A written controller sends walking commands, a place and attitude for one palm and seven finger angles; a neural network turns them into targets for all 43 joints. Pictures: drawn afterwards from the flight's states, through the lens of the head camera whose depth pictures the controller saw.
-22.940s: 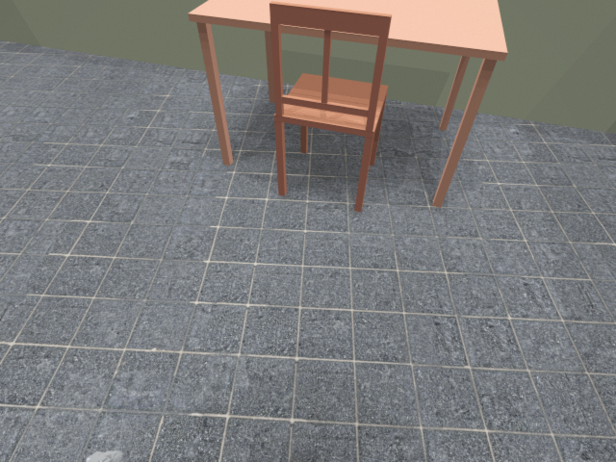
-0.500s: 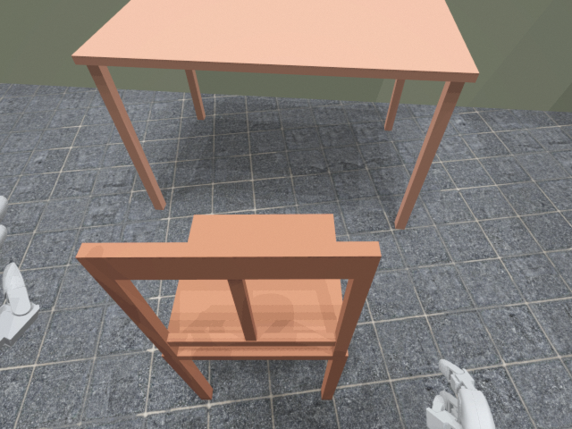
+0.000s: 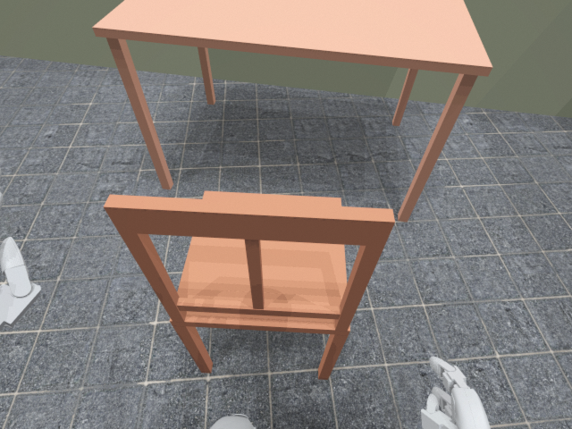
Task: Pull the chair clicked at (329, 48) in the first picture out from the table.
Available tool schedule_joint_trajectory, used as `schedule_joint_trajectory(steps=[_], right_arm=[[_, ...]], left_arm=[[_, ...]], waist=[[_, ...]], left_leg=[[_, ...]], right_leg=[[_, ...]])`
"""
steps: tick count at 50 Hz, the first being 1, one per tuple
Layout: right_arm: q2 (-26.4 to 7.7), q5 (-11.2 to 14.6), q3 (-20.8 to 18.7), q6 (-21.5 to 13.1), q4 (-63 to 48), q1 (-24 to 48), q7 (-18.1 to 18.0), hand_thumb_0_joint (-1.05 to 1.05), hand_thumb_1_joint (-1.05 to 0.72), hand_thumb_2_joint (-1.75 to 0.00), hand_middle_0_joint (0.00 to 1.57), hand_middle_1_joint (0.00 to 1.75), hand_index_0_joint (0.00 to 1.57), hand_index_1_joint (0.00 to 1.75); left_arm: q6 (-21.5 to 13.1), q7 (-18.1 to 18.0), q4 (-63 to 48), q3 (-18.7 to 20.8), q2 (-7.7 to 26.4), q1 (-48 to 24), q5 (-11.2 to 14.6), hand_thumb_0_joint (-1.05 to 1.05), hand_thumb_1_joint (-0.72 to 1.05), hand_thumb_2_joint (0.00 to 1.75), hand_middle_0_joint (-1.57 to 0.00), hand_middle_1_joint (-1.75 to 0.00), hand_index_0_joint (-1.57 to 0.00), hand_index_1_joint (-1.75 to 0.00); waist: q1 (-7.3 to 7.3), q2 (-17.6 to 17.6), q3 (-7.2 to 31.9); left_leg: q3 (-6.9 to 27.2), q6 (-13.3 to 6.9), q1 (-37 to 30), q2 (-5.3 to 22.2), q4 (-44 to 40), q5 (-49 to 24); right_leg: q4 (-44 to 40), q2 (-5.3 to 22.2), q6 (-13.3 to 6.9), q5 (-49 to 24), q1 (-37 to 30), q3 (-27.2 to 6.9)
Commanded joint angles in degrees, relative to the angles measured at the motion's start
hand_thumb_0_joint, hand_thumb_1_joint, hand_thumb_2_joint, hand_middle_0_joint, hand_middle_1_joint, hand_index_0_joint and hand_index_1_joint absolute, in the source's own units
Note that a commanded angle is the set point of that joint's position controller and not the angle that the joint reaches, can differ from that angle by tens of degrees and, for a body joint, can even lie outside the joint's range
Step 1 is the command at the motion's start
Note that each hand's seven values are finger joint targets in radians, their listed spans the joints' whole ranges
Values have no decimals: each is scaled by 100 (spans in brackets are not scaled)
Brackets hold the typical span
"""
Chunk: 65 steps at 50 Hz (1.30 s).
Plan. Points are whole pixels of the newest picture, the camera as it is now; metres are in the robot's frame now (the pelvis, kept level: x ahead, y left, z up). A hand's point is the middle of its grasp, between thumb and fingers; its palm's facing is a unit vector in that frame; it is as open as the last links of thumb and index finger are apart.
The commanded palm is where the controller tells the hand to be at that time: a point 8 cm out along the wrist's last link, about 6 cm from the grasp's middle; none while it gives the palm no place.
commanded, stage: step back with the hand held close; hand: left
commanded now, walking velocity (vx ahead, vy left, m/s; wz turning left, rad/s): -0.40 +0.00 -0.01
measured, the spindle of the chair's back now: (255, 275) +0.38 +0.09 -0.09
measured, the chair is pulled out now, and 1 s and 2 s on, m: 0.60 0.60 0.60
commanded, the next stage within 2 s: stop stepping back and stand still in 0.44 s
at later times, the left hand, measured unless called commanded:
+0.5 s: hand (21, 366) +0.14 +0.23 +0.18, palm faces +0.34 -0.78 -0.52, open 7.4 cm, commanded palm +0.08 +0.27 +0.19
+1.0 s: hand out of the picture +0.05 +0.25 +0.18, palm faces +0.49 -0.78 -0.39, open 7.4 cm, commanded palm +0.00 +0.28 +0.19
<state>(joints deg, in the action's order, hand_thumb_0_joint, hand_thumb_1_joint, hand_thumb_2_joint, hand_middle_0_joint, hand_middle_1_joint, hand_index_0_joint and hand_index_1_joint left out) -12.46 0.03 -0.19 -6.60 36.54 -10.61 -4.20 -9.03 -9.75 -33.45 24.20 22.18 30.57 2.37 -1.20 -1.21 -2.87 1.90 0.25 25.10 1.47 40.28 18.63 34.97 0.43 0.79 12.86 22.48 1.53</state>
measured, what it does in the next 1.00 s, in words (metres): walks backwards: right foot, then left foot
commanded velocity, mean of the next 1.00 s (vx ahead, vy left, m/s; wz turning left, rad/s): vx -0.14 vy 0.01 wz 0.01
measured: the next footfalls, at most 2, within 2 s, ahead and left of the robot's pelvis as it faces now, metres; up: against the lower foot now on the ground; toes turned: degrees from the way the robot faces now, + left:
right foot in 0.26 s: -0.07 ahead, -0.14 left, +0.00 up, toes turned +3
left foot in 0.58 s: -0.04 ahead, +0.11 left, +0.00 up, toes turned +1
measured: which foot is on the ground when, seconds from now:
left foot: down 0.00-0.36, up 0.38-0.56, down 0.58-1.00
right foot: down 0.00-0.08, up 0.10-0.24, down 0.26-1.00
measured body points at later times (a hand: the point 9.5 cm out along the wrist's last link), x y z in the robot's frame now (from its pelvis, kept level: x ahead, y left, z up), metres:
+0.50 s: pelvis -0.07 -0.02 +0.02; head -0.04 -0.02 +0.47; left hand +0.11 +0.27 +0.21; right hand +0.09 -0.27 -0.07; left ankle -0.05 +0.10 -0.68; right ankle -0.07 -0.14 -0.72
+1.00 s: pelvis -0.14 -0.02 +0.01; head -0.17 -0.02 +0.46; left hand +0.02 +0.28 +0.20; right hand +0.00 -0.27 -0.07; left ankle -0.08 +0.10 -0.71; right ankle -0.08 -0.14 -0.72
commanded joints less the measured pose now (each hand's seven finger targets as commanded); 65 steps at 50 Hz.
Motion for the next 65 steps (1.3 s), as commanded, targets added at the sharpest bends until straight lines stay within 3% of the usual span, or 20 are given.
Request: schedule_joint_trajectory(steps=[1,4,7,12,16,18,19,20,25,27,29,31,36,39,42,47,53,55,58,65], right_arm=[[-654,60,-323,-207,-913,529,-108,0,-90,-90,20,30,20,30],[-727,50,-328,-289,-1099,629,-151,0,-90,-90,20,30,20,30],[-706,0,-373,-480,-892,343,-93,0,-90,-90,20,30,20,30],[-734,-85,-328,-695,-603,322,-17,0,-90,-90,20,30,20,30],[-726,13,-423,-613,-759,405,33,0,-90,-90,20,30,20,30],[-553,112,-456,-434,-769,352,15,0,-90,-90,20,30,20,30],[-555,121,-476,-347,-823,447,13,0,-90,-90,20,30,20,30],[-456,65,-471,-255,-777,632,3,0,-90,-90,20,30,20,30],[-326,-8,-161,-74,-807,745,-224,0,-90,-90,20,30,20,30],[-451,3,-259,-45,-806,587,-245,0,-90,-90,20,30,20,30],[-660,108,-431,-134,-954,400,-107,0,-90,-90,20,30,20,30],[-547,-36,-377,-247,-967,494,-25,0,-90,-90,20,30,20,30],[-654,134,-308,-395,-870,279,0,0,-90,-90,20,30,20,30],[-694,139,-323,-332,-912,186,-50,0,-90,-90,20,30,20,30],[-669,60,-284,-319,-833,136,-51,0,-90,-90,20,30,20,30],[-700,52,-249,-296,-746,186,-65,0,-90,-90,20,30,20,30],[-631,78,-294,-363,-830,333,-43,0,-90,-90,20,30,20,30],[-551,55,-334,-399,-876,293,-51,0,-90,-90,20,30,20,30],[-544,111,-353,-430,-777,123,22,0,-90,-90,20,30,20,30],[-673,10,-339,-461,-562,54,-6,0,-90,-90,20,30,20,30]], left_arm=[[-389,-174,-1104,1032,1329,-101,43,0,90,90,-20,-30,-20,-30],[-483,-135,-1186,1059,1149,132,-41,0,90,90,-20,-30,-20,-30],[-602,-32,-1351,863,1066,155,61,0,90,90,-20,-30,-20,-30],[-765,60,-1398,823,1175,9,140,0,90,90,-20,-30,-20,-30],[-793,225,-1143,906,1179,238,228,0,90,90,-20,-30,-20,-30],[-780,209,-911,1135,1477,520,240,0,90,90,-20,-30,-20,-30],[-756,160,-847,1054,1433,482,247,0,90,90,-20,-30,-20,-30],[-660,73,-715,1099,1432,399,186,0,90,90,-20,-30,-20,-30],[-578,-129,-572,969,1281,182,11,0,90,90,-20,-30,-20,-30],[-664,-134,-988,826,1257,153,44,0,90,90,-20,-30,-20,-30],[-688,-57,-1180,759,1181,590,101,0,90,90,-20,-30,-20,-30],[-570,-32,-1254,898,1296,603,120,0,90,90,-20,-30,-20,-30],[-524,-70,-1171,945,1329,367,90,0,90,90,-20,-30,-20,-30],[-411,-83,-634,820,1161,164,-19,0,90,90,-20,-30,-20,-30],[-410,-107,-443,620,1105,-252,-53,0,90,90,-20,-30,-20,-30],[-398,-113,-283,410,1043,-717,-100,0,90,90,-20,-30,-20,-30],[-488,-95,-741,795,1365,-522,-159,0,90,90,-20,-30,-20,-30],[-512,-61,-670,795,1230,-175,-152,0,90,90,-20,-30,-20,-30],[-553,-8,-403,879,1283,216,-105,0,90,90,-20,-30,-20,-30],[-623,-85,-472,605,1110,-577,-121,0,90,90,-20,-30,-20,-30]], waist=[[62,128,885],[92,-1788,736],[62,-1087,889],[-4,-1468,1246],[-89,-524,1404],[41,826,1303],[76,1233,1124],[49,1114,974],[174,971,884],[168,541,1001],[20,-765,1554],[117,-1717,1227],[171,-822,814],[215,-418,325],[285,256,185],[275,487,115],[170,-1137,187],[118,-1265,283],[115,-779,375],[318,591,200]], left_leg=[[681,-192,-457,584,-1195,-486],[1543,-684,1384,1555,-2674,1219],[1265,-690,-24,1477,-2003,-1146],[1106,-649,-1397,1424,-1592,-3149],[526,-246,-1263,911,-925,-1825],[-178,103,-1075,43,287,-123],[-85,209,-645,-280,1386,473],[216,215,-189,-247,2207,859],[-81,140,-168,-80,-535,520],[-104,2,-914,157,-2103,-1600],[584,-415,-1979,1292,-1880,-3835],[1184,-754,-953,1614,-2203,-2756],[568,-341,-321,804,-1759,-65],[177,-185,126,241,-1621,1845],[128,-175,-641,-44,-858,992],[293,-264,-919,-43,-1006,1116],[1210,-472,614,648,-2931,2436],[1050,-479,1120,649,-2881,2358],[592,-353,790,412,-2347,1943],[75,-147,-1253,-158,-345,698]], right_leg=[[-868,627,-310,85,-200,-700],[973,-108,7,768,-1500,-119],[632,-48,-49,1068,-701,-136],[-713,-74,-56,511,-722,-126],[-1377,31,-159,-396,-956,-89],[-1881,1086,-587,-1260,-322,-1015],[-2084,1873,-1026,-1248,48,-1903],[-1983,2142,-1343,-1713,-4,-1958],[-937,1196,-682,-3475,-1306,-691],[-322,771,-264,-3076,-1374,-369],[183,283,26,169,-652,-270],[736,140,52,1668,-583,-213],[-1245,165,64,80,-1740,-31],[-1707,280,-102,1930,-1065,-699],[-2273,685,-360,2146,-158,-1223],[-2206,702,-318,2575,160,-950],[-530,-52,-19,1291,-1682,-24],[-70,-74,38,893,-2312,62],[-777,35,-8,997,-2166,58],[-2278,913,-561,2428,404,-1384]])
